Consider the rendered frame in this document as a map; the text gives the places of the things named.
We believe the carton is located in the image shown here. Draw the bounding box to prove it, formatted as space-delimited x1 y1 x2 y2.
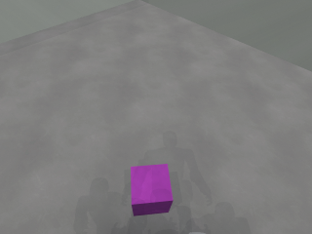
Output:
131 164 174 216

